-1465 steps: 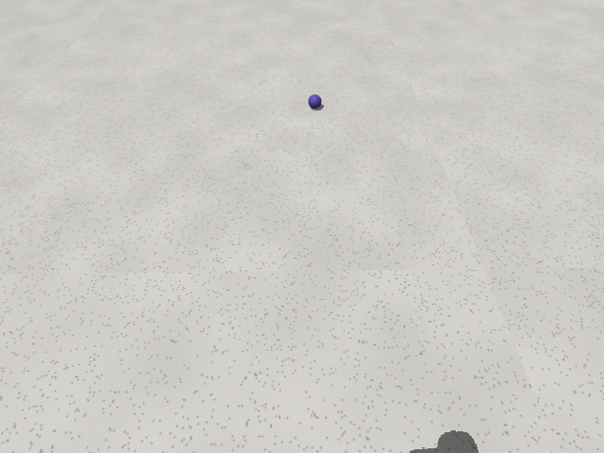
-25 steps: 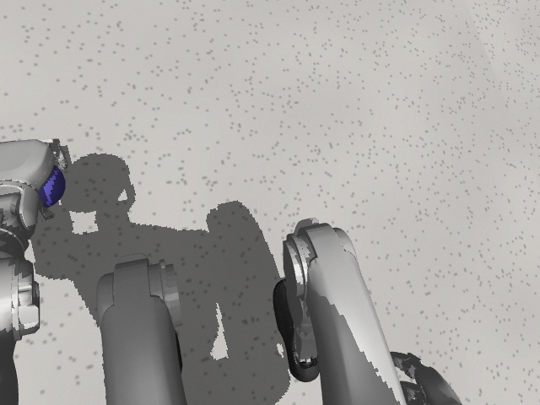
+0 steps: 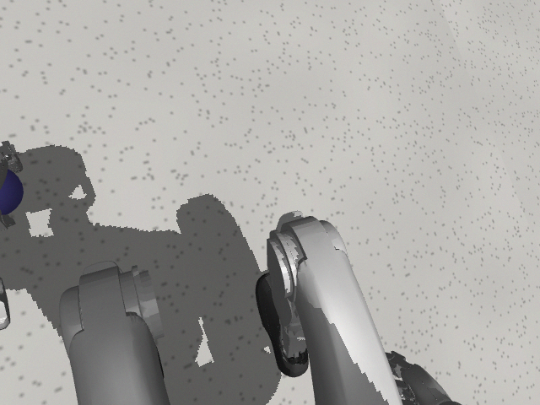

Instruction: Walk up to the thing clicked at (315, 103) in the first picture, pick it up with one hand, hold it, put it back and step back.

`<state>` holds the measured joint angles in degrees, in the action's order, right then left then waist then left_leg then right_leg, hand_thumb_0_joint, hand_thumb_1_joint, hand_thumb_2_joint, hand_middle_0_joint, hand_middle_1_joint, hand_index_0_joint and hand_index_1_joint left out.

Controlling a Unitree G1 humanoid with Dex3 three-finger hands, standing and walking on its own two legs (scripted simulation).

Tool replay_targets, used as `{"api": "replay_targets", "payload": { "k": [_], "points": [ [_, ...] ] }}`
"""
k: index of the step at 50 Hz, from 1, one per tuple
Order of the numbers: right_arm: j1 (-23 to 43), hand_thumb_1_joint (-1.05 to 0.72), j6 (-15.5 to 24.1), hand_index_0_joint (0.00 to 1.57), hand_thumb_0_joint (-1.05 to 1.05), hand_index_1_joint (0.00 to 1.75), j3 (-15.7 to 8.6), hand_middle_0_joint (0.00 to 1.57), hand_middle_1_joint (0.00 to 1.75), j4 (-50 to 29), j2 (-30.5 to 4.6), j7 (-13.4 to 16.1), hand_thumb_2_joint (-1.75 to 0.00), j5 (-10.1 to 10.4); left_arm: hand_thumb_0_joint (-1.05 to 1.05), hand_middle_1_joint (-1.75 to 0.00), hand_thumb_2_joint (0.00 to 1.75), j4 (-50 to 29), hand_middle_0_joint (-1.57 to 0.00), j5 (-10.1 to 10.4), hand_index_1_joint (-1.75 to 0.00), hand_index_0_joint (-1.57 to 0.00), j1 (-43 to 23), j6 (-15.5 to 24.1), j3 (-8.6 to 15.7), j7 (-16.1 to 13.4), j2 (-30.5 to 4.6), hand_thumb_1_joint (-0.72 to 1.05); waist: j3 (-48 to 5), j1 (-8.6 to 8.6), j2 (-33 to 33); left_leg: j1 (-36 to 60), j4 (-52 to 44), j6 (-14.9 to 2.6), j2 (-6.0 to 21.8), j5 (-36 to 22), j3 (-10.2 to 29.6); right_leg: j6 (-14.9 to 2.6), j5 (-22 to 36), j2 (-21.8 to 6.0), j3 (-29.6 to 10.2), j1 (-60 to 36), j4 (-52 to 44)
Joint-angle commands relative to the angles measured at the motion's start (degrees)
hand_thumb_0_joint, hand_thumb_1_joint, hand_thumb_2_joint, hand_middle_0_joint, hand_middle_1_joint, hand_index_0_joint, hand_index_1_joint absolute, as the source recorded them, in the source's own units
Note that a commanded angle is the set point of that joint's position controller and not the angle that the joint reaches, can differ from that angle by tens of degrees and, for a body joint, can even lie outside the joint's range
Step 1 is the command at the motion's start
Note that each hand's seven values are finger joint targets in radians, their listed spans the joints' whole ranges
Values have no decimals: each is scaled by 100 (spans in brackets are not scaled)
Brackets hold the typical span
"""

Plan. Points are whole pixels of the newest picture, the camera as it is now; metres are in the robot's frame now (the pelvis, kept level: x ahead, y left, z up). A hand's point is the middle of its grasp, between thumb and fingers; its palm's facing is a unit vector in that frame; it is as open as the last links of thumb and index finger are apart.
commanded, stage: rest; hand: left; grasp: from above
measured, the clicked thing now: out of the picture +0.45 +0.31 -0.22
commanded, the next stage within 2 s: open in 1.10 s
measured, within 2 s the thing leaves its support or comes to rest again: rests again in 0.68 s
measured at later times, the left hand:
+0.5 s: hand out of the picture +0.44 +0.30 -0.24, palm faces -0.45 -0.15 -0.88, open 9.9 cm
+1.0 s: hand (5, 196) +0.44 +0.30 -0.25, palm faces -0.44 -0.15 -0.88, open 9.8 cm
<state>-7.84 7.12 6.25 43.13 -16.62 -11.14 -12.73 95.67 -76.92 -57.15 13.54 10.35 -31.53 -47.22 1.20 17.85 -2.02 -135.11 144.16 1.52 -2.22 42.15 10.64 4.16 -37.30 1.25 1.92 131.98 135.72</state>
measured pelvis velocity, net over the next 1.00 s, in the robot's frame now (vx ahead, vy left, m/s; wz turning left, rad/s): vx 0.00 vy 0.01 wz -0.07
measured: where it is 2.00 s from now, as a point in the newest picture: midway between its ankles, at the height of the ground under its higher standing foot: (221, 373)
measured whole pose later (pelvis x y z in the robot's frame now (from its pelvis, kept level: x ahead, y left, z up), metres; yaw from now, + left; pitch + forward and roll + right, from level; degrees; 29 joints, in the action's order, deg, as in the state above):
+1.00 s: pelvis +0.00 +0.01 -0.01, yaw -4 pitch +28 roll -15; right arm -6.0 12.2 13.2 41.7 -18.8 -16.8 -16.9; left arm 103.3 -78.8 -59.1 14.5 10.2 -38.3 -54.9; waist 6.3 21.4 -5.5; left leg -135.1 148.9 0.1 -1.9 43.3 14.0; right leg 4.1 -37.0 2.4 4.9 129.9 136.6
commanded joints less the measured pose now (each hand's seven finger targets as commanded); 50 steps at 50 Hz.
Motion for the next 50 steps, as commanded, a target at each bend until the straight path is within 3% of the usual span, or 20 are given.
{"api": "replay_targets", "payload": {
  "k": [1, 7, 8, 11, 14, 16, 17, 19, 20, 22, 24, 25, 29, 31, 34, 35, 36, 42, 45, 50],
  "points": [
    [-1245, -90, 57, 20, 0, 30, -440, 20, 30, 30, -1700, -32, -90, -104, 0, -99, 99, -625, -89, 25, -96, -92, -1626, 119, 121, -299, -1457, 58, -3727, 234, 2056, 2779, -1492, -281, 44, -1251, -736, -486, 1259, 126, 980, -2025, -1013],
    [-1172, -90, 111, 20, 0, 30, -396, 20, 30, 54, -1771, -116, -90, -168, 0, -100, 97, -696, -86, 2, -97, -90, -1399, 159, 207, -478, -1627, 57, -3786, 158, 2397, 3002, -1454, -222, 74, -1416, -693, -483, 1392, 164, 1059, -2011, -888],
    [-1074, -90, 129, 20, 0, 30, -398, 20, 30, -9, -1769, -136, -90, -162, 0, -98, 98, -813, -87, 6, -95, -90, -1460, 172, 49, -477, -1467, 56, -3831, 159, 2508, 3064, -1503, -208, 71, -1481, -676, -492, 1430, 170, 1064, -1975, -853],
    [-1159, -90, 127, 20, 0, 30, -382, 20, 30, 84, -1810, -174, -90, -178, 0, -97, 99, -727, -87, -34, -94, -89, -1368, 133, 317, -605, -1749, 55, -3881, 161, 2505, 3155, -1458, -184, 96, -1625, -618, -487, 1565, 173, 1109, -1995, -769],
    [-1114, -90, 157, 20, 0, 30, -291, 20, 30, 79, -1779, -247, -90, -251, 0, -99, 99, -472, -87, -100, -95, -90, -1536, 119, 211, -652, -1670, 57, -3483, 342, 2418, 2903, -1363, -210, 101, -1438, -629, -476, 1468, 175, 1128, -1890, -770],
    [-1023, -91, 194, 20, 0, 30, -327, 20, 30, 49, -1857, -250, -90, -235, 0, -96, 99, -477, -87, -54, -94, -89, -1564, 111, 125, -663, -1581, 54, -3478, 324, 2410, 2887, -1348, -217, 97, -1386, -621, -482, 1440, 185, 1109, -1880, -796],
    [-1088, -90, 194, 20, 0, 30, -316, 20, 30, 90, -1885, -248, -90, -259, 0, -98, 98, -531, -86, -67, -95, -89, -1494, 111, 301, -704, -1799, 55, -3617, 283, 2479, 2985, -1383, -214, 99, -1492, -604, -464, 1519, 182, 1128, -1999, -811],
    [-1059, -90, 248, 20, 0, 30, -294, 20, 30, 63, -1902, -303, -90, -286, 0, -98, 96, -400, -86, -80, -94, -90, -1537, 104, 151, -687, -1691, 57, -3425, 364, 2536, 2955, -1398, -199, 101, -1420, -595, -459, 1445, 187, 1158, -1905, -760],
    [-1040, -91, 240, 20, 0, 30, -261, 20, 30, 76, -1880, -316, -90, -280, 0, -98, 97, -261, -87, -68, -95, -90, -1439, 116, 241, -704, -1774, 56, -3397, 327, 2478, 2896, -1418, -198, 107, -1361, -554, -472, 1379, 187, 1191, -1908, -761],
    [-1030, -91, 234, 20, 0, 30, -253, 20, 30, 65, -1892, -311, -90, -266, 0, -98, 97, -261, -87, -48, -95, -90, -1404, 107, 211, -709, -1708, 55, -3487, 324, 2419, 2944, -1426, -198, 105, -1432, -530, -474, 1447, 197, 1184, -1963, -767],
    [-978, -91, 265, 20, 0, 30, -175, 20, 30, 30, -1873, -352, -90, -308, 0, -100, 97, -239, -88, -66, -97, -92, -1580, 129, 142, -684, -1706, 59, -3338, 439, 2466, 2916, -1397, -196, 123, -1372, -491, -452, 1416, 186, 1218, -1872, -725],
    [-977, -91, 263, 20, 0, 30, -209, 20, 30, 42, -1921, -344, -90, -311, 0, -99, 98, -208, -88, -72, -96, -91, -1467, 120, 134, -695, -1700, 58, -3432, 392, 2482, 2992, -1407, -197, 112, -1408, -500, -450, 1444, 197, 1209, -1938, -754],
    [-935, -91, 343, 20, 0, 30, -80, 20, 30, 35, -1920, -403, -90, -341, 0, -99, 97, -110, -89, -77, -96, -92, -1691, 165, -7, -688, -1702, 59, -3202, 563, 2355, 2818, -1249, -219, 131, -1343, -500, -436, 1467, 211, 1204, -1989, -774],
    [-968, -91, 372, 20, 0, 30, -42, 20, 30, 5, -1955, -418, -90, -345, 0, -98, 98, -111, -90, -91, -95, -93, -1643, 196, 102, -735, -1870, 59, -3224, 516, 2456, 2915, -1290, -196, 143, -1473, -463, -439, 1524, 209, 1239, -2027, -751],
    [-886, -91, 424, 20, 0, 30, -6, 20, 30, -39, -2030, -464, -90, -377, 0, -97, 96, -56, -92, -123, -93, -95, -1670, 216, 45, -777, -1874, 62, -3091, 586, 2537, 2964, -1285, -166, 159, -1438, -417, -444, 1480, 204, 1271, -1941, -703],
    [-848, -91, 425, 20, 0, 30, 24, 20, 30, -24, -1992, -467, -90, -375, 0, -97, 94, -37, -91, -118, -93, -94, -1595, 212, 84, -805, -1975, 61, -3183, 490, 2520, 2905, -1337, -181, 155, -1367, -421, -457, 1432, 239, 1262, -2068, -741],
    [-867, -91, 436, 20, 0, 30, -11, 20, 30, -66, -2048, -470, -90, -388, 0, -96, 94, -21, -90, -139, -93, -93, -1587, 189, 24, -810, -1902, 59, -3206, 558, 2472, 2936, -1278, -185, 161, -1387, -444, -451, 1489, 253, 1259, -2086, -756],
    [-855, -91, 443, 20, 0, 30, 43, 20, 30, -94, -2104, -505, -90, -408, 0, -95, 96, -23, -89, -122, -92, -92, -1522, 100, 151, -937, -2054, 58, -3279, 509, 2662, 3055, -1421, -138, 186, -1493, -311, -462, 1528, 246, 1320, -2008, -663],
    [-771, -91, 475, 20, 0, 30, 110, 20, 30, -128, -2080, -535, -90, -422, 0, -94, 92, 195, -89, -131, -91, -92, -1624, 85, -22, -905, -1897, 57, -2974, 652, 2438, 2741, -1280, -181, 188, -1259, -347, -457, 1436, 271, 1293, -2000, -740],
    [-748, -91, 534, 20, 0, 30, 120, 20, 30, -136, -2170, -542, -90, -404, 0, -94, 92, 234, -88, -129, -91, -91, -1579, 94, -21, -903, -1999, 57, -2900, 597, 2568, 2858, -1411, -141, 200, -1263, -243, -456, 1374, 254, 1326, -1904, -693]
  ]
}}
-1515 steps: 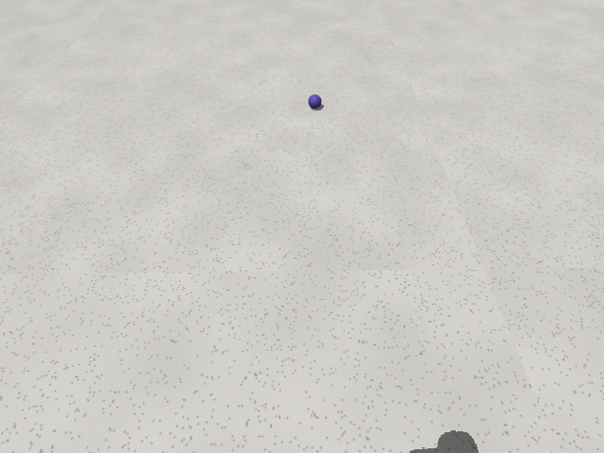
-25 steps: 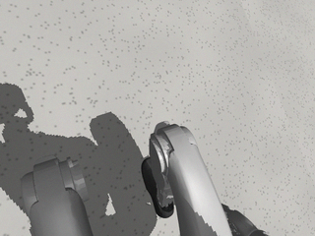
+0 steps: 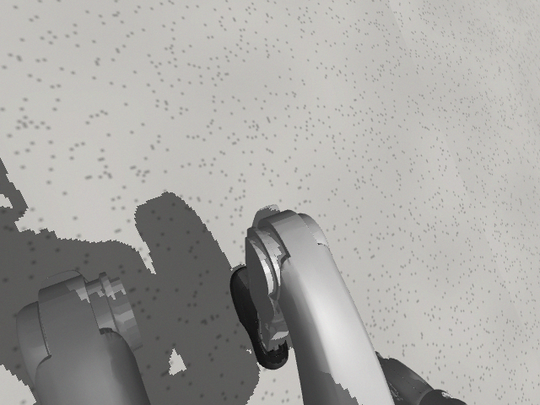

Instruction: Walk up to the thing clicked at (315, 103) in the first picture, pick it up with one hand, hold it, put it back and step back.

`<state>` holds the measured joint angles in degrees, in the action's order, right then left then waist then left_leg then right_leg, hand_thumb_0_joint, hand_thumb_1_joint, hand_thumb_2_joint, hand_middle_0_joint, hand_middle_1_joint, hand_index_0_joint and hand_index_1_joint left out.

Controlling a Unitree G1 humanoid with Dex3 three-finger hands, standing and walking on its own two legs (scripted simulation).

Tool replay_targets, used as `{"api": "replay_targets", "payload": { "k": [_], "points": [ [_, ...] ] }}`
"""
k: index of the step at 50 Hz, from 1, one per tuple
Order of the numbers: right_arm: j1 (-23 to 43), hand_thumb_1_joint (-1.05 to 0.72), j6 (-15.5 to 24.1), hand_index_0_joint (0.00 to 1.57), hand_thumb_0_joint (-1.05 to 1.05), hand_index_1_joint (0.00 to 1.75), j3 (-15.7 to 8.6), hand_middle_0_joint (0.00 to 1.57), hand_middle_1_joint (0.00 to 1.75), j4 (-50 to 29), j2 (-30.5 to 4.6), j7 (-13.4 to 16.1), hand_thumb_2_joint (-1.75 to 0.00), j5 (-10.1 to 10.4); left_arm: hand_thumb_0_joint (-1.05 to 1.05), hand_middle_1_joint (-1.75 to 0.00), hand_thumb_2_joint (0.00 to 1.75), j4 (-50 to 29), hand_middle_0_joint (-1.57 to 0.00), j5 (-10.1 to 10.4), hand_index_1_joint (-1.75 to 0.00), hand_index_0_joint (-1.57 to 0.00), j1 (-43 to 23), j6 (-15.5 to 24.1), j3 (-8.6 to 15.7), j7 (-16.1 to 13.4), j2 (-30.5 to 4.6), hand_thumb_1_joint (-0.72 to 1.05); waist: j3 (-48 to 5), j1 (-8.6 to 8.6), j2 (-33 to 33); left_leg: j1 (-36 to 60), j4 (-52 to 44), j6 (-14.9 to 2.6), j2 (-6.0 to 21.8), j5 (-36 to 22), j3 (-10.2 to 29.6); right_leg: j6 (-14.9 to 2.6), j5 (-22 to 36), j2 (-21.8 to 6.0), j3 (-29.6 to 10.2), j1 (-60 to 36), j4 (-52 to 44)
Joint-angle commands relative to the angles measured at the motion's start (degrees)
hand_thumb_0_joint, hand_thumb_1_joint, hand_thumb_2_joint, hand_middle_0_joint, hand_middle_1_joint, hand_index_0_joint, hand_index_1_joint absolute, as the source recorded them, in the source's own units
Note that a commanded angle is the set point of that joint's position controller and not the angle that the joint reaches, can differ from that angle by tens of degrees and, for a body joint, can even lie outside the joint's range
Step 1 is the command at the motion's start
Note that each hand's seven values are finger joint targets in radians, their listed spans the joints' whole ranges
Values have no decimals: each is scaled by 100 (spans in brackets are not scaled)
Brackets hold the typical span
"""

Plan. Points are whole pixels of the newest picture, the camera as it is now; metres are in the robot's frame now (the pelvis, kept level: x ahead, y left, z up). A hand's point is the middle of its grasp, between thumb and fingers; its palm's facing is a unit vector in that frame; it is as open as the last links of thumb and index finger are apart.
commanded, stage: rest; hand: left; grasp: from above
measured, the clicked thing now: out of the picture +0.44 +0.32 -0.25
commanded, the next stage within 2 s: open in 0.10 s
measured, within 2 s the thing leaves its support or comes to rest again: neither
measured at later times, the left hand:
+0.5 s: hand out of the picture +0.43 +0.32 -0.24, palm faces -0.43 -0.16 -0.89, open 11.0 cm
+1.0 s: hand out of the picture +0.42 +0.32 -0.24, palm faces -0.45 -0.18 -0.88, open 13.8 cm
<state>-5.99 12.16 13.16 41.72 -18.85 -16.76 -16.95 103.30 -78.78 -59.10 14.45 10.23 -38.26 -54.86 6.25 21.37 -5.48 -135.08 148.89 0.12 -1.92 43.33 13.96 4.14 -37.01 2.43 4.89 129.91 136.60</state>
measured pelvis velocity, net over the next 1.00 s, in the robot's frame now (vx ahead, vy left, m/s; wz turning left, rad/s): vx -0.01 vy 0.00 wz -0.01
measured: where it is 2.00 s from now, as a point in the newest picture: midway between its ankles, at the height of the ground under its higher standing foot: (201, 375)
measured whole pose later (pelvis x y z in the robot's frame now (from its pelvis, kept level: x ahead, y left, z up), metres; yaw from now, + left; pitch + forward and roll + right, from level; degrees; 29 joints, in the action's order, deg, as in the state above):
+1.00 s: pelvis -0.01 +0.00 +0.00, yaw -1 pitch +27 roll -16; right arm -5.1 14.1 16.2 39.8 -19.7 -17.3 -16.7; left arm 103.3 -76.3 -59.7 15.3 7.2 -37.4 -57.0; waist 8.5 21.5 -6.7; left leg -133.8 148.4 0.4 -1.7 42.9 15.2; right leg 4.3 -35.9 2.6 6.1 128.4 135.2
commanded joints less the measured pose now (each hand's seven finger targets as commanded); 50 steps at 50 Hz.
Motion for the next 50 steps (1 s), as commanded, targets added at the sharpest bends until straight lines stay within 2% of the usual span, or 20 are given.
{"api": "replay_targets", "payload": {
  "k": [1, 6, 8, 10, 13, 14, 16, 20, 25, 28, 30, 33, 36, 37, 39, 42, 45, 46, 48, 50],
  "points": [
    [-906, -91, 29, 20, 0, 30, -524, 20, 30, -13, -1888, 16, -90, -7, 0, -94, 91, -463, -88, 65, -91, -91, -1350, 8, -18, -243, -1192, 56, -3443, 230, 2827, 2825, -1880, -2, 170, -1333, -558, -464, 1325, 158, 1038, -1751, -796],
    [-871, -91, 78, 20, 0, 30, -446, 20, 30, -27, -1913, -23, -90, -44, 0, -95, 90, -338, -89, 66, -92, -92, -1396, 25, -155, -216, -1106, 58, -3250, 358, 2794, 2817, -1818, -15, 177, -1346, -569, -427, 1362, 144, 1046, -1745, -808],
    [-857, -91, 81, 20, 0, 30, -456, 20, 30, -58, -1999, -4, -91, -16, 0, -92, 89, -373, -88, 46, -89, -91, -1429, 48, -125, -255, -1254, 56, -3326, 309, 2948, 2902, -1894, 15, 186, -1435, -504, -452, 1411, 151, 1047, -1751, -805],
    [-784, -91, 114, 20, 0, 30, -370, 20, 30, -83, -1916, -27, -91, -37, 0, -93, 88, -195, -88, 54, -89, -91, -1345, 26, -250, -237, -1085, 56, -3129, 377, 2578, 2650, -1782, -22, 183, -1242, -529, -437, 1334, 163, 1044, -1792, -874],
    [-818, -90, 140, 20, 0, 30, -381, 20, 30, -79, -1979, -27, -90, -47, 0, -90, 80, -370, -64, 89, -87, -67, -1452, 51, -222, -268, -1224, 32, -3361, 324, 2817, 2830, -1823, -4, 194, -1371, -540, -451, 1414, 197, 1040, -1914, -895],
    [-848, -90, 156, 20, 0, 30, -326, 20, 30, -100, -1949, -37, -90, -61, 0, -91, 78, -248, -56, 91, -87, -59, -1436, 41, -216, -280, -1231, 24, -3224, 385, 2681, 2737, -1771, -24, 180, -1303, -547, -436, 1372, 164, 1064, -1896, -902],
    [-770, -90, 165, 20, 0, 30, -307, 20, 30, -102, -1959, -27, -90, -33, 0, -91, 77, -266, -43, 121, -87, -46, -1424, 42, -260, -290, -1226, 8, -3172, 341, 2638, 2665, -1807, -18, 190, -1186, -517, -449, 1278, 176, 1058, -1888, -903],
    [-770, -90, 235, 20, 0, 30, -300, 20, 30, -109, -1988, -36, -90, -24, 0, -93, 80, -403, -29, 165, -90, -32, -1512, 73, -249, -305, -1298, -23, -3155, 362, 2703, 2664, -1760, -30, 196, -1133, -539, -434, 1233, 160, 1054, -1881, -923],
    [-753, -91, 258, 20, 0, 30, -283, 20, 30, -82, -1975, -66, -90, -1, 0, -99, 90, -426, -20, 176, -98, -21, -1440, 18, -272, -291, -1306, -37, -3386, 332, 2774, 2854, -1748, 12, 221, -1394, -485, -445, 1487, 181, 1046, -2053, -876],
    [-795, -91, 289, 20, 0, 30, -365, 20, 30, -51, -2053, -91, -90, -2, 0, -101, 94, -464, -17, 217, -100, -18, -1441, -32, -287, -253, -1267, -41, -3253, 321, 3047, 2924, -1856, 49, 219, -1430, -466, -462, 1454, 154, 1063, -1855, -832],
    [-843, -90, 288, 20, 0, 30, -290, 20, 30, -109, -1994, -134, -90, -11, 0, -102, 92, -416, -12, 228, -101, -14, -1327, -75, -267, -208, -1223, -45, -3282, 347, 2816, 2944, -1809, 46, 231, -1631, -431, -441, 1616, 151, 1086, -1957, -815],
    [-863, -90, 256, 20, 0, 30, -353, 20, 30, -69, -2032, -93, -90, 47, 0, -106, 97, -531, -9, 316, -105, -10, -1232, -95, -134, -192, -1393, -50, -3519, 188, 2992, 2944, -1859, 37, 208, -1613, -502, -483, 1603, 179, 1015, -2168, -892],
    [-932, -90, 220, 20, 0, 30, -310, 20, 30, -121, -1967, -123, -90, -8, 0, -106, 98, -465, -7, 312, -105, -9, -1229, -92, -240, -126, -1187, -51, -3349, 344, 2863, 2916, -1839, 32, 220, -1670, -461, -463, 1632, 172, 1079, -2011, -844],
    [-915, -90, 211, 20, 0, 30, -335, 20, 30, -108, -1992, -101, -90, 30, 0, -107, 97, -630, -7, 342, -106, -8, -1402, -50, -211, -118, -1254, -51, -3433, 300, 2928, 2904, -1871, 34, 216, -1607, -451, -476, 1568, 162, 1071, -2029, -858],
    [-881, -90, 211, 20, 0, 30, -305, 20, 30, -149, -1973, -103, -90, 42, 0, -108, 96, -537, -7, 360, -106, -8, -1371, -39, -263, -67, -1232, -51, -3274, 366, 2777, 2792, -1792, -4, 215, -1475, -501, -463, 1501, 169, 1046, -2047, -923],
    [-939, -90, 205, 20, 0, 30, -294, 20, 30, -125, -1990, -81, -90, 46, 0, -108, 96, -551, -6, 377, -106, -8, -1368, 38, -215, -79, -1285, -50, -3285, 340, 2779, 2840, -1828, 0, 206, -1496, -499, -463, 1485, 169, 1050, -2065, -967],
    [-869, -90, 191, 20, 0, 30, -270, 20, 30, -132, -1982, -32, -90, 79, 0, -109, 96, -554, -6, 334, -107, -8, -1373, 105, -279, -91, -1321, -49, -3286, 312, 2680, 2735, -1819, -16, 212, -1313, -503, -468, 1343, 186, 1034, -2077, -1006],
    [-876, -90, 203, 20, 0, 30, -244, 20, 30, -154, -1971, -42, -90, 56, 0, -109, 97, -523, -7, 310, -107, -8, -1417, 125, -298, -86, -1284, -49, -3189, 379, 2720, 2745, -1794, -15, 209, -1323, -503, -453, 1357, 156, 1060, -1977, -957],
    [-833, -90, 193, 20, 0, 30, -263, 20, 30, -146, -1991, -12, -90, 47, 0, -109, 97, -530, -7, 288, -107, -8, -1364, 158, -272, -139, -1342, -49, -3289, 300, 2780, 2841, -1899, 14, 224, -1300, -448, -472, 1318, 183, 1069, -1988, -959],
    [-805, -89, 191, 20, 0, 30, -265, 20, 30, -170, -2012, 3, -90, 44, 0, -108, 96, -569, -6, 258, -106, -8, -1495, 181, -334, -175, -1314, -49, -3138, 352, 2746, 2723, -1912, 14, 224, -1135, -448, -464, 1195, 161, 1074, -1903, -975]
  ]
}}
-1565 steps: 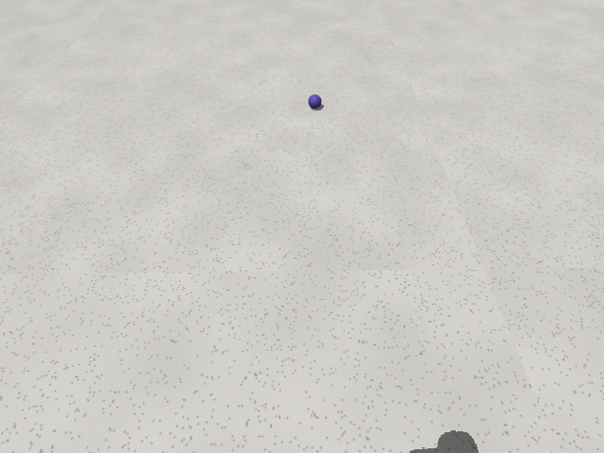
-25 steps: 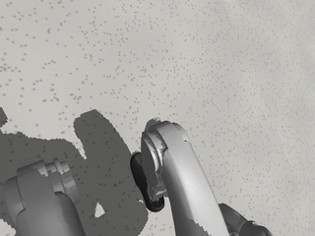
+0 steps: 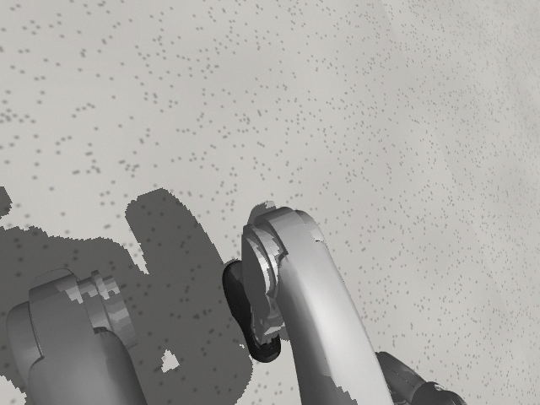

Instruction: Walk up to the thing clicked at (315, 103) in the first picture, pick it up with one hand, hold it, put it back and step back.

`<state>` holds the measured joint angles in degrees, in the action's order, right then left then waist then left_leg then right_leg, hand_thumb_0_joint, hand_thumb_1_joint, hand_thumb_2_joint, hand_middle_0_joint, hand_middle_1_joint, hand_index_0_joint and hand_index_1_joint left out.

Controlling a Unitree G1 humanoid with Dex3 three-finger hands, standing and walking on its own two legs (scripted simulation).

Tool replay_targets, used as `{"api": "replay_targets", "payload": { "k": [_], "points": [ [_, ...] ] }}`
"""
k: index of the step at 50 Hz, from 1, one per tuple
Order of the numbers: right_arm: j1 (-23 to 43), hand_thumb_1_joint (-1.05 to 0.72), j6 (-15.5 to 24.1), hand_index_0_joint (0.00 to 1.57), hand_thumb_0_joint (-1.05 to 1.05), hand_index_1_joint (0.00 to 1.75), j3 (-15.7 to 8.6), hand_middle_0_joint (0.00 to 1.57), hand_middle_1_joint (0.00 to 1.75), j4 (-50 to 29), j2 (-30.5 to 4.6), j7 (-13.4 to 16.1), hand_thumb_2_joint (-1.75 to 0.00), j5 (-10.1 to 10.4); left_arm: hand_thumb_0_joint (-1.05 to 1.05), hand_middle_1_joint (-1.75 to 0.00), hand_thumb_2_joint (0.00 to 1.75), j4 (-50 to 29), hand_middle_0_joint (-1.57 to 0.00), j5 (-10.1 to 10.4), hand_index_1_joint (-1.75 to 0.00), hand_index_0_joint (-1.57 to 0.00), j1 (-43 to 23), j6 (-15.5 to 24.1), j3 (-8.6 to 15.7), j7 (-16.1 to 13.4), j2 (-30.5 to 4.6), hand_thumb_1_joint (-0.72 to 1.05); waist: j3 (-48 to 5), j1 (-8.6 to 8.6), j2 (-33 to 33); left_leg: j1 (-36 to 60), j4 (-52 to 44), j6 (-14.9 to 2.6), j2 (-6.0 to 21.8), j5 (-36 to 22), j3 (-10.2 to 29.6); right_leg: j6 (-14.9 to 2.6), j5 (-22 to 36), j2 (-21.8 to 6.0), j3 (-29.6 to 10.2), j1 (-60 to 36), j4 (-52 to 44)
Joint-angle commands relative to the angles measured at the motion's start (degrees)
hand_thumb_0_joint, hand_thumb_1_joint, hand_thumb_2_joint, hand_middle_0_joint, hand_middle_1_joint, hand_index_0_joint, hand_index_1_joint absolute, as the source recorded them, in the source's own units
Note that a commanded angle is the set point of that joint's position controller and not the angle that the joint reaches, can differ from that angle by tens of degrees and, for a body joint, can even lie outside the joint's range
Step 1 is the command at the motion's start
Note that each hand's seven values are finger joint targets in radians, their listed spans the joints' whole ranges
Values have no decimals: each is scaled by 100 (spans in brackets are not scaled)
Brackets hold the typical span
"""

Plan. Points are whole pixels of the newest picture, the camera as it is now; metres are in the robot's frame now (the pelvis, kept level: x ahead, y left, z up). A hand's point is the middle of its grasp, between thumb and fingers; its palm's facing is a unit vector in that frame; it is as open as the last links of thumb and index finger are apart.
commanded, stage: open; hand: left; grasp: from above
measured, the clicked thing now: out of the picture +0.44 +0.33 -0.26
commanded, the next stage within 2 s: withdraw in 0.10 s
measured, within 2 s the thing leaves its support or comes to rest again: neither
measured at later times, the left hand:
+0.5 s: hand out of the picture +0.44 +0.35 -0.20, palm faces -0.32 -0.14 -0.94, open 14.1 cm
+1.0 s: hand out of the picture +0.40 +0.33 -0.06, palm faces -0.52 -0.12 -0.85, open 14.0 cm
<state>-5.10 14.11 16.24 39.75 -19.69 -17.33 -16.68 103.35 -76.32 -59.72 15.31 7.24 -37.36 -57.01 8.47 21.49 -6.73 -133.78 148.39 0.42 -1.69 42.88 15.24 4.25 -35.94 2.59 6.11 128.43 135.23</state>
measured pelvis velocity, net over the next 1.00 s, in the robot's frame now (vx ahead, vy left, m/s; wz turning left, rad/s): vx -0.01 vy -0.02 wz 0.15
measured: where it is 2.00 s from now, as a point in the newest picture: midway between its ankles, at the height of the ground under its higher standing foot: (195, 371)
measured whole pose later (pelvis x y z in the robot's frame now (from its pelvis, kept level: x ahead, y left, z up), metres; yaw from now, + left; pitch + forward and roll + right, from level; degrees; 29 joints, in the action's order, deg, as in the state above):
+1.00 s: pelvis -0.01 -0.02 +0.08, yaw +9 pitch +33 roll -7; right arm -8.8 0.5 4.3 37.9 -19.0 -7.1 -5.6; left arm 78.0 -68.1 -54.7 14.8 -0.2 -10.5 -41.8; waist -4.5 12.5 0.9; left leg -125.3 129.9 1.0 -1.7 37.8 7.4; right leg 3.0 -34.3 -0.8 0.7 123.1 124.0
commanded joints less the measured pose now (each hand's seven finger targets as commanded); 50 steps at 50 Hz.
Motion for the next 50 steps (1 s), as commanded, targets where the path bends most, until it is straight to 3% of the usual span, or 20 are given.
{"api": "replay_targets", "payload": {
  "k": [1, 6, 11, 14, 16, 17, 19, 21, 22, 23, 24, 26, 28, 29, 31, 38, 40, 41, 45, 50],
  "points": [
    [-918, -89, -9, 20, 0, 30, -557, 20, 30, 33, -1918, 56, -90, -5, 0, -109, 95, -509, -6, -26, -106, -8, -1396, 90, -7, -287, -1124, -48, -3383, 326, 2898, 2678, -1890, 1, 202, -1126, -538, -478, 1104, 137, 973, -1701, -774],
    [-826, -90, 30, 20, 0, 30, -558, 20, 30, 31, -1913, 42, -90, -35, 0, -109, 95, -469, -7, -40, -107, -9, -1345, 19, -55, -364, -1046, -47, -3379, 347, 2901, 2710, -1865, 18, 214, -1163, -564, -468, 1185, 150, 940, -1804, -825],
    [-961, -91, 37, 20, 0, 30, -583, 20, 30, 61, -1934, -2, -90, -45, 0, -104, 99, -656, -7, -8, -103, -8, -1358, -76, 112, -401, -1189, -52, -3713, 254, 3078, 2835, -1816, 18, 214, -1553, -577, -473, 1475, 163, 946, -1920, -779],
    [-936, -91, 58, 20, 0, 30, -620, 20, 30, 79, -1901, -27, -90, -22, 0, -102, 99, -679, -7, -18, -102, -7, -1399, -160, 167, -310, -1229, -53, -3589, 262, 3284, 2971, -1845, 51, 208, -1492, -582, -477, 1415, 93, 956, -1710, -665],
    [-939, -91, 49, 20, 0, 30, -713, 20, 30, 79, -1909, -22, -90, 24, 0, -102, 101, -1168, -7, 27, -102, -7, -1499, -176, 346, -267, -1460, -54, -3953, 128, 3485, 3126, -1862, 66, 201, -1511, -630, -500, 1433, 91, 897, -1818, -677],
    [-1041, -91, 8, 20, 0, 30, -876, 20, 30, 84, -1986, -10, -90, 37, 0, -103, 101, -1655, -7, 45, -103, -7, -1394, -187, 538, -255, -1615, -55, -4422, -72, 3826, 3371, -1989, 87, 178, -1703, -686, -538, 1525, 115, 847, -1988, -739],
    [-1040, -91, -43, 20, 0, 30, -1081, 20, 30, 92, -1907, -36, -91, 116, 0, -102, 101, -2051, -7, 144, -102, -6, -985, -282, 630, -158, -1388, -55, -4776, -282, 4148, 3680, -2104, 162, 158, -1914, -744, -585, 1608, 78, 823, -1849, -661],
    [-978, -91, -106, 20, 0, 30, -1239, 20, 30, 99, -1737, -91, -91, 230, 0, -101, 102, -2292, -7, 279, -102, -6, -837, -379, 299, 75, -744, -56, -4724, -321, 4038, 3480, -2113, 132, 144, -1849, -841, -611, 1554, 92, 762, -1639, -710],
    [-1059, -91, -164, 20, 0, 30, -1332, 20, 30, 55, -1736, -86, -91, 309, 0, -101, 102, -2719, -7, 341, -102, -6, -903, -425, 333, 170, -722, -55, -5007, -412, 4037, 3499, -2172, 101, 111, -1995, -888, -613, 1664, 86, 721, -1743, -814],
    [-1212, -91, -249, 20, 0, 30, -1488, 20, 30, 200, -1766, -65, -90, 413, 0, -101, 102, -2890, -7, 429, -101, -6, -767, -506, 528, 249, -853, -55, -5189, -517, 3982, 3561, -2219, 95, 114, -2094, -899, -624, 1708, 50, 667, -1710, -851],
    [-1132, -91, -295, 20, 0, 30, -1511, 20, 30, 97, -1649, -79, -91, 503, 0, -101, 102, -3202, -7, 500, -102, -6, -900, -552, 172, 416, -380, -55, -5244, -533, 3978, 3549, -2272, 78, 101, -2061, -958, -641, 1655, 43, 608, -1638, -908],
    [-1292, -91, -433, 20, 0, 30, -1641, 20, 30, 187, -1605, -75, -91, 658, 0, -101, 103, -3311, -7, 649, -102, -6, -966, -670, -88, 753, 73, -55, -5025, -492, 3574, 3366, -2415, 30, 88, -1911, -972, -629, 1560, 3, 559, -1525, -1092],
    [-1496, -91, -609, 20, 0, 30, -1837, 20, 30, 225, -1644, 3, -91, 834, 0, -101, 103, -3683, -8, 716, -103, -6, -911, -779, 33, 1052, -134, -55, -5349, -651, 3546, 3539, -2603, -5, 84, -1806, -996, -653, 1462, -21, 432, -1666, -1260],
    [-1587, -91, -703, 20, 0, 30, -1867, 20, 30, 208, -1521, 27, -91, 890, 0, -101, 103, -4017, -8, 769, -103, -7, -1125, -796, -273, 1249, 290, -55, -5456, -638, 3393, 3608, -2725, -16, 61, -1790, -1014, -655, 1485, -48, 383, -1801, -1394],
    [-1680, -91, -885, 20, 0, 30, -1936, 20, 30, 183, -1442, 101, -91, 995, 0, -101, 103, -4106, -9, 805, -103, -7, -1181, -890, -401, 1567, 425, -54, -5522, -647, 3102, 3709, -2851, -44, 37, -1848, -1041, -659, 1528, -48, 320, -1969, -1540],
    [-1470, -91, -1252, 20, 0, 30, -1858, 20, 30, -202, -1203, 591, -91, 1192, 0, -102, 104, -3357, -9, 1069, -104, -8, -848, -826, -676, 2535, 769, -54, -4312, -610, 1574, 2679, -3269, -233, -90, -841, -1173, -648, 583, -139, 73, -2266, -2268],
    [-1370, -91, -1320, 20, 0, 30, -1821, 20, 30, -288, -1187, 767, -91, 1207, 0, -102, 104, -3126, -10, 1063, -104, -8, -618, -736, -608, 2716, 576, -54, -4076, -685, 1257, 2503, -3318, -262, -114, -619, -1276, -647, 245, -134, 23, -2431, -2448],
    [-1370, -91, -1330, 20, 0, 30, -1769, 20, 30, -323, -1160, 846, -91, 1204, 0, -102, 104, -3534, -10, 1093, -103, -8, -965, -611, -721, 2778, 666, -53, -4071, -659, 1306, 2569, -3299, -246, -129, -696, -1287, -656, 295, -165, 15, -2380, -2486],
    [-1226, -90, -1343, 20, 0, 30, -1638, 20, 30, -364, -1051, 1052, -90, 1141, 0, -101, 103, -3378, -10, 1049, -103, -9, -1073, -197, -579, 2692, 311, -53, -4107, -694, 1260, 2368, -3152, -266, -133, -541, -1423, -638, 8, -147, -100, -2487, -2501],
    [-1307, -90, -1300, 20, 0, 30, -1486, 20, 30, -255, -1064, 1125, -90, 1022, 0, -102, 102, -2969, -8, 667, -102, -8, -1406, 269, -523, 2154, 146, -52, -4451, -640, 1627, 2567, -2986, -236, -112, -699, -1382, -616, 232, -134, -35, -2202, -2207]
  ]
}}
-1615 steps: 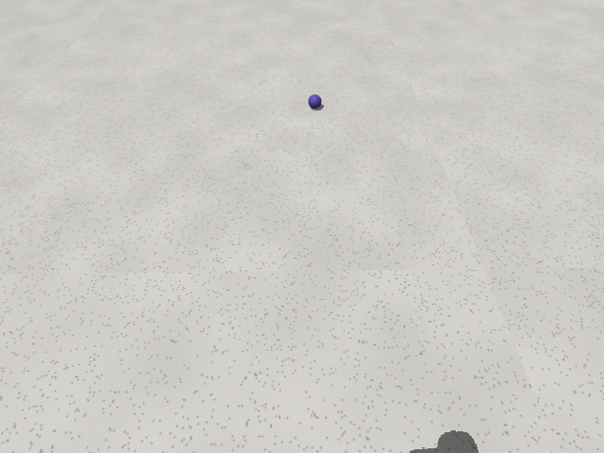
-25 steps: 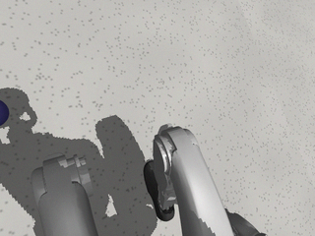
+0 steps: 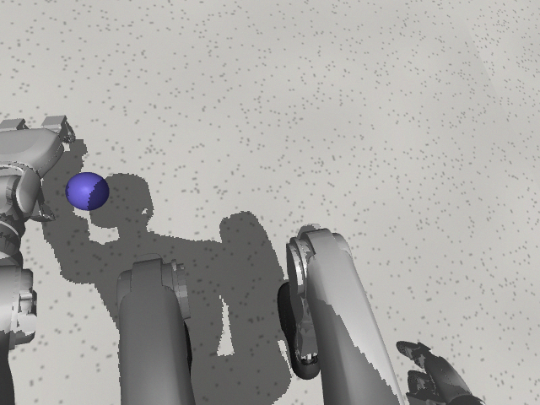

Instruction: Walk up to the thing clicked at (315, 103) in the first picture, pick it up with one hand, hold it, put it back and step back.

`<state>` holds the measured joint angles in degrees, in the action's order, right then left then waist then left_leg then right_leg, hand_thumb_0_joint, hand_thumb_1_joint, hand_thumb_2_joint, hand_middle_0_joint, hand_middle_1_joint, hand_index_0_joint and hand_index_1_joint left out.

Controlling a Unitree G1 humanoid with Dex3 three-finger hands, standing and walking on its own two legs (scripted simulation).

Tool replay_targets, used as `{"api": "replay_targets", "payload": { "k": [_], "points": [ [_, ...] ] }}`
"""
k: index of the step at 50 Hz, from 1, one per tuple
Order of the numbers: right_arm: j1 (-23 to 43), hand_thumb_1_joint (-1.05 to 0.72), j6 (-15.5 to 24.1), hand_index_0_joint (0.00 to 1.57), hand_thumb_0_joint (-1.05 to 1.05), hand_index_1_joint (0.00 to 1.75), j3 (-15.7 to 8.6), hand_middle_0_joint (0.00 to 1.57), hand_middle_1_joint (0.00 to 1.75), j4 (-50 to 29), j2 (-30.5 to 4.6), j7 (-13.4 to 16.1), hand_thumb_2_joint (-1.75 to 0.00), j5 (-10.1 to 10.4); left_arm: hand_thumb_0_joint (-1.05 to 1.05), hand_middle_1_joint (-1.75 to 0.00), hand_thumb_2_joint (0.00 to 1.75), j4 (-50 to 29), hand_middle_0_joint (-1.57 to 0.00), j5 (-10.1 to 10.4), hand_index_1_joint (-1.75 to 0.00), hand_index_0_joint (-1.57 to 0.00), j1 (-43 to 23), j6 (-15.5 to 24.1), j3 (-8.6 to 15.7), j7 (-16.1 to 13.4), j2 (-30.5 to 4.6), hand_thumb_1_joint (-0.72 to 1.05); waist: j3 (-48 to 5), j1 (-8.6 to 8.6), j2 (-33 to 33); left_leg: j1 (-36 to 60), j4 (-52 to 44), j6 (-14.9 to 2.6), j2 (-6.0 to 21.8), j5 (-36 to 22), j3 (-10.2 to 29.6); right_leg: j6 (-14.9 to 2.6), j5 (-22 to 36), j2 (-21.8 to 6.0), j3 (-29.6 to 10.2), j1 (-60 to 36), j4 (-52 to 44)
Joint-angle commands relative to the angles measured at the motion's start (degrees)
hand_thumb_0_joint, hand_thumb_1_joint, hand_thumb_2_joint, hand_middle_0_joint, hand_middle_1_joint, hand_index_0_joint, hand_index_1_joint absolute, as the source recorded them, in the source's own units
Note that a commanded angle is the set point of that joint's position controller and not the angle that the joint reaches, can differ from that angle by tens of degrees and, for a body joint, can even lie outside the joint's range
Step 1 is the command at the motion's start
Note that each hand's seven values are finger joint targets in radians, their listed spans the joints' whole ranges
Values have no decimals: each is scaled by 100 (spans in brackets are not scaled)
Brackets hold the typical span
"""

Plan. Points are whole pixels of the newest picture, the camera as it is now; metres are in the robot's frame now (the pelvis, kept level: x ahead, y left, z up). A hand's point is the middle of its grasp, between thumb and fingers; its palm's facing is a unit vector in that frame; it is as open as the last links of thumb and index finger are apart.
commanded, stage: withdraw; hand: left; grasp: from above
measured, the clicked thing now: (87, 191) +0.50 +0.28 -0.33
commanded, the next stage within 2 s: home in 0.04 s
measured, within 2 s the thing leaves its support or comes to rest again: neither
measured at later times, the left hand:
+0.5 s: hand (43, 175) +0.49 +0.30 -0.18, palm faces -0.32 -0.24 -0.92, open 12.3 cm
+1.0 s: hand out of the picture +0.32 +0.24 +0.05, palm faces -0.10 -0.87 -0.48, open 7.5 cm
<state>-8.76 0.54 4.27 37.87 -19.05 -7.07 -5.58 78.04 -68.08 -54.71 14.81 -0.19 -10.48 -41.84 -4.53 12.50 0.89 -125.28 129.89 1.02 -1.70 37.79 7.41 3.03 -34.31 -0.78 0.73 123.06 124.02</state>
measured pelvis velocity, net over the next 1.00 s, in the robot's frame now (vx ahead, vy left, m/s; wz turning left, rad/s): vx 0.02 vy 0.00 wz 0.05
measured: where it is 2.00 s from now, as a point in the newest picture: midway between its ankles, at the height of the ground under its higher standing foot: (242, 367)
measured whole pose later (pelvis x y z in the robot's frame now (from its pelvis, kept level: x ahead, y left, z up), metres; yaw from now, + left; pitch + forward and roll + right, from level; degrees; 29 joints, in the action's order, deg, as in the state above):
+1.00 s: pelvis +0.02 +0.00 +0.15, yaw +3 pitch +30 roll -5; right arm -2.6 2.4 -0.6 30.2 -15.4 -1.1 1.8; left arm 16.9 -12.1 -5.5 -11.1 4.0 -1.1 -22.0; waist -11.0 2.8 1.4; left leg -96.2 103.5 1.2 -0.1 37.6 5.9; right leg 2.7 -34.4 -1.7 1.5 94.6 98.8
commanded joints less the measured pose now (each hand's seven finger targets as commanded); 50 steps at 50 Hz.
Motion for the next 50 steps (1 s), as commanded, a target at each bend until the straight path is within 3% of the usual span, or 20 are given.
{"api": "replay_targets", "payload": {
  "k": [1, 6, 9, 11, 15, 19, 21, 27, 29, 30, 31, 33, 35, 36, 38, 40, 44, 46, 48, 50],
  "points": [
    [-924, -90, 68, 20, 0, 30, -250, 20, 30, -46, -1144, 103, -90, -127, 0, -103, 102, -258, -8, -231, -103, -8, -1964, 374, 183, -659, -1379, -53, -3137, 295, 994, 1766, -1100, -276, -107, -205, -585, -512, 53, 224, 526, -1583, -999],
    [-1091, -90, 197, 20, 0, 30, -218, 20, 30, 123, -1271, 76, -90, -325, 0, -104, 102, 270, -8, -639, -104, -8, -2277, 542, 531, -1386, -1854, -53, -3329, 348, 1317, 2023, -882, -222, -104, -351, -542, -503, 170, 217, 680, -1319, -700],
    [-1173, -88, 288, 20, 0, 30, -230, 20, 30, 189, -1321, 44, -89, -446, 0, -80, 98, 213, -26, -810, -80, -24, -2564, 525, 732, -1756, -2091, -29, -3641, 368, 1855, 2327, -813, -173, -77, -468, -505, -529, 349, 225, 777, -1145, -450],
    [-1212, -88, 374, 20, 0, 30, -262, 20, 30, 262, -1347, 6, -89, -502, 0, -80, 87, 174, -24, -782, -80, -21, -2582, 404, 810, -1934, -2105, -35, -3606, 407, 2002, 2353, -748, -172, -68, -453, -522, -517, 381, 216, 811, -1026, -379],
    [-1223, -89, 506, 20, 0, 30, -472, 20, 30, 242, -1357, -102, -89, -457, 0, -62, 86, -539, -23, -395, -64, -21, -1946, -4, 1144, -2026, -2125, -22, -4522, 66, 2772, 3123, -949, -75, -51, -962, -500, -559, 828, 141, 860, -1024, -119],
    [-1445, -89, 494, 20, 0, 30, -746, 20, 30, 252, -1344, -213, -90, -261, 0, -52, 82, -1363, -22, 308, -54, -20, -1630, -424, 1289, -1646, -1993, -1, -5150, -135, 2699, 3304, -1130, -110, -48, -1294, -553, -575, 1143, 113, 762, -1494, -353],
    [-1582, -89, 468, 20, 0, 30, -840, 20, 30, 282, -1344, -257, -90, -130, 0, -47, 80, -1539, -21, 735, -48, -19, -1260, -617, 1292, -1323, -1771, 9, -5030, -249, 2489, 3305, -1303, -119, -32, -1342, -507, -562, 1153, 103, 729, -1591, -508],
    [-1378, -90, 255, 20, 0, 30, -940, 20, 30, -68, -1169, -251, -90, 308, 0, -38, 87, -3114, -21, 2235, -39, -20, 488, -1133, 880, -54, -566, 51, -4577, -368, 1629, 3471, -2077, -173, 4, -1329, -276, -510, 1185, 146, 646, -2255, -1251],
    [-1044, -90, 178, 20, 0, 30, -960, 20, 30, -500, -1203, -163, -90, 403, 0, -39, 94, -3785, -22, 2710, -39, -21, 1150, -1275, 1218, 301, -743, 67, -4500, -501, 1203, 3405, -2269, -203, 21, -1258, -201, -499, 1193, 144, 599, -2559, -1445],
    [-1072, -90, 132, 20, 0, 30, -919, 20, 30, -353, -1027, -140, -90, 433, 0, -36, 94, -3957, -21, 2966, -36, -21, 1438, -1339, 711, 542, -44, 75, -4178, -407, 1111, 3335, -2379, -208, 27, -1190, -209, -498, 1159, 144, 570, -2573, -1594],
    [-906, -90, 132, 20, 0, 30, -947, 20, 30, -611, -1084, -87, -90, 463, 0, -33, 93, -4395, -21, 3162, -34, -21, 1666, -1387, 991, 664, -321, 83, -4161, -484, 931, 3401, -2453, -231, 59, -1164, -202, -493, 1121, 145, 528, -2713, -1735],
    [-790, -90, 138, 20, 0, 30, -921, 20, 30, -685, -897, -4, -90, 530, 0, -30, 90, -5186, -20, 3663, -30, -20, 1862, -1441, 683, 877, 205, 90, -4105, -499, 890, 3514, -2705, -239, 78, -995, -223, -487, 1036, 131, 466, -2957, -2022],
    [-714, -90, 112, 20, 0, 30, -953, 20, 30, -700, -914, 96, -90, 583, 0, -30, 90, -5390, -20, 3953, -30, -20, 2367, -1555, 1099, 891, -134, 90, -3869, -659, 912, 3734, -2998, -224, 127, -704, -174, -493, 758, 110, 424, -3019, -2245],
    [-566, -90, 138, 20, 0, 30, -918, 20, 30, -813, -798, 132, -90, 602, 0, -30, 90, -5988, -20, 4139, -30, -20, 2168, -1510, 694, 955, 395, 90, -3746, -555, 1014, 3841, -3143, -197, 125, -683, -140, -512, 761, 86, 411, -2992, -2333],
    [-399, -90, 179, 20, 0, 30, -953, 20, 30, -900, -788, 238, -90, 638, 0, -30, 90, -6306, -20, 4401, -30, -20, 2352, -1572, 972, 907, 225, 90, -3797, -709, 1035, 4220, -3378, -188, 162, -591, -151, -504, 672, 77, 374, -3192, -2571],
    [-269, -90, 224, 20, 0, 30, -942, 20, 30, -1007, -709, 319, -90, 661, 0, -30, 90, -6365, -20, 4636, -30, -20, 2834, -1683, 807, 883, 596, 90, -3572, -695, 956, 4359, -3599, -181, 160, -539, -224, -504, 587, 80, 340, -3381, -2836],
    [-29, -90, 308, 20, 0, 30, -934, 20, 30, -1147, -683, 513, -90, 712, 0, -30, 90, -7050, -20, 5203, -30, -20, 3427, -2013, 982, 801, 700, 90, -3698, -845, 1017, 5065, -4173, -156, 180, -398, -131, -476, 485, 39, 292, -3896, -3296],
    [65, -90, 344, 20, 0, 30, -904, 20, 30, -1234, -606, 600, -90, 734, 0, -30, 90, -7040, -20, 5478, -30, -20, 3946, -2254, 686, 820, 1133, 90, -3461, -711, 817, 5203, -4375, -161, 181, -451, -178, -460, 500, 49, 273, -4170, -3590],
    [127, -90, 389, 20, 0, 30, -862, 20, 30, -1355, -559, 706, -90, 760, 0, -30, 90, -7560, -20, 5837, -30, -20, 4192, -2464, 859, 761, 1040, 90, -3543, -819, 832, 5449, -4632, -182, 165, -314, -223, -438, 377, 55, 225, -4614, -3939],
    [226, -90, 446, 20, 0, 30, -798, 20, 30, -1393, -462, 805, -90, 768, 0, -30, 90, -7615, -20, 6136, -30, -20, 4636, -2706, 743, 747, 1275, 90, -3231, -749, 561, 5550, -4882, -199, 170, -243, -272, -421, 273, 76, 188, -4907, -4332]
  ]
}}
